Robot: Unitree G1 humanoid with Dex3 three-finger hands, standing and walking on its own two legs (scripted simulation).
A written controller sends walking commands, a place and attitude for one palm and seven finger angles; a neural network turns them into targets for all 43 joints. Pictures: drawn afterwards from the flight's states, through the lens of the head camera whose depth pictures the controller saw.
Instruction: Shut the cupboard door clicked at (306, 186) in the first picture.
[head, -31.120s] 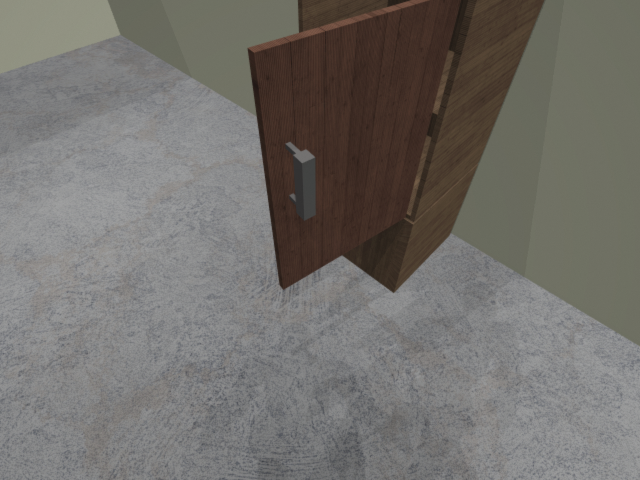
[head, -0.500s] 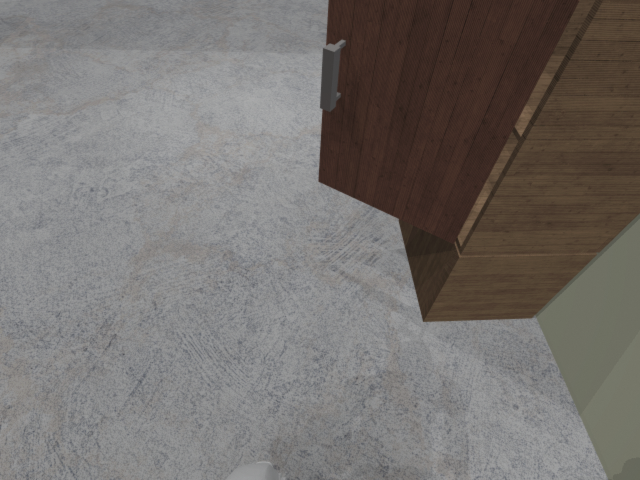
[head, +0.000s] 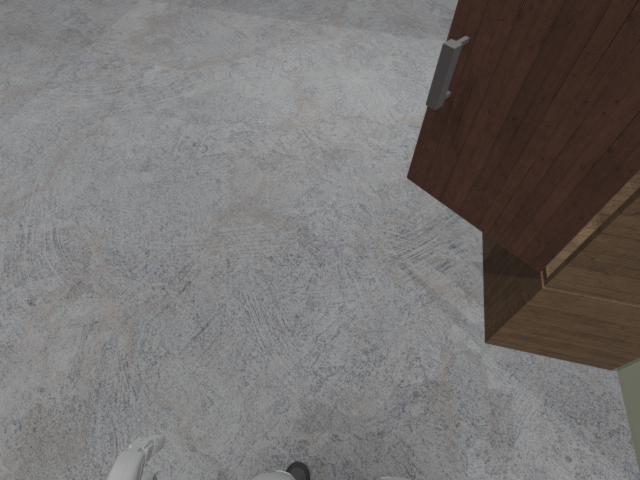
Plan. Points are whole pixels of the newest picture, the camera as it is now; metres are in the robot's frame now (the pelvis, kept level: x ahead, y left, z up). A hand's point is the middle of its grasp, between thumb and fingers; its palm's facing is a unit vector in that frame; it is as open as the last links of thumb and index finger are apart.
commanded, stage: walk to a spot facing it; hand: left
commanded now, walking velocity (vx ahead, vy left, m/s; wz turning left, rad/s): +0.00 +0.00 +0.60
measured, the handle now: (449, 72) +0.86 -0.26 +0.01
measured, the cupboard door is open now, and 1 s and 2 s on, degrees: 55 55 55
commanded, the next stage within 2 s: turn to face it in 1.22 s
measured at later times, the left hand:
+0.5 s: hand out of the picture -0.05 +0.20 -0.20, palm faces +0.38 -0.89 -0.25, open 7.4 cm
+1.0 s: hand out of the picture +0.14 +0.26 -0.14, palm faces +0.56 -0.79 -0.26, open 7.4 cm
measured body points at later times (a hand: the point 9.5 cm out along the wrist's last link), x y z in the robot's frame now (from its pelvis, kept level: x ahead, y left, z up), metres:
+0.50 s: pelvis +0.02 +0.01 -0.02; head +0.08 +0.05 +0.42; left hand -0.07 +0.25 -0.18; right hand +0.23 -0.19 -0.15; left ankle -0.01 +0.10 -0.74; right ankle -0.02 -0.15 -0.72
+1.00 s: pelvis +0.15 +0.03 -0.01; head +0.19 +0.03 +0.44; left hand +0.11 +0.30 -0.12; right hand +0.28 -0.19 -0.17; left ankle +0.01 +0.08 -0.67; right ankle +0.22 -0.06 -0.74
